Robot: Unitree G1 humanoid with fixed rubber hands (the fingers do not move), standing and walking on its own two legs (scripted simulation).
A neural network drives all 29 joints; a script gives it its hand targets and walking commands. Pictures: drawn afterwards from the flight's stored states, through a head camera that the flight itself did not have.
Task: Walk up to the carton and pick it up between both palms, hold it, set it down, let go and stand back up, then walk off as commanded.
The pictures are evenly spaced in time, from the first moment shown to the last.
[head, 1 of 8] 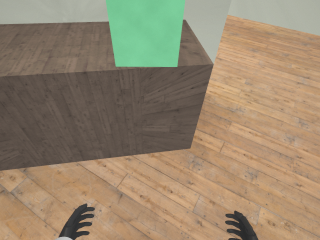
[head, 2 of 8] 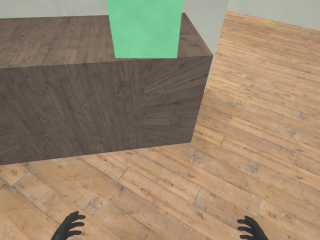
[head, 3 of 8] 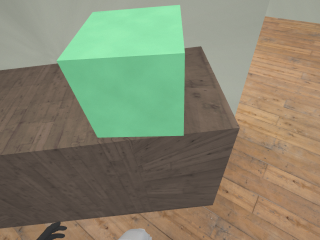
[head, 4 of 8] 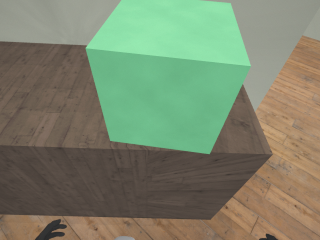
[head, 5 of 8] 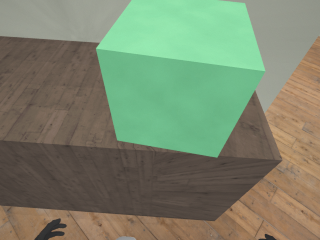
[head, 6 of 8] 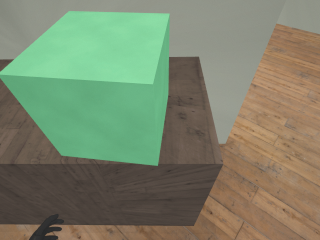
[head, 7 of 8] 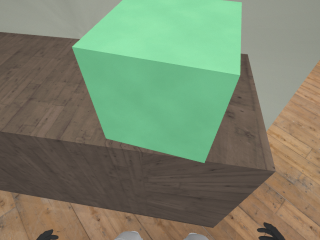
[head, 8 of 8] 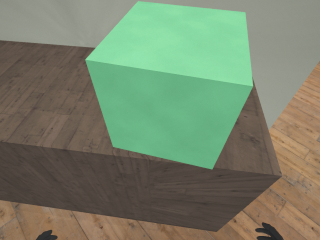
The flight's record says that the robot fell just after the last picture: no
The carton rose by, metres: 0.00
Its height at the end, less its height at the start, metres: +0.00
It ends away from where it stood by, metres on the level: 0.00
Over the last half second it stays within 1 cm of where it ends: yes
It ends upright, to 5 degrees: yes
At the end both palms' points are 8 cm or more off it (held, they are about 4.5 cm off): yes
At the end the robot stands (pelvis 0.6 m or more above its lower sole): yes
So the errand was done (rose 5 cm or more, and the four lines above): no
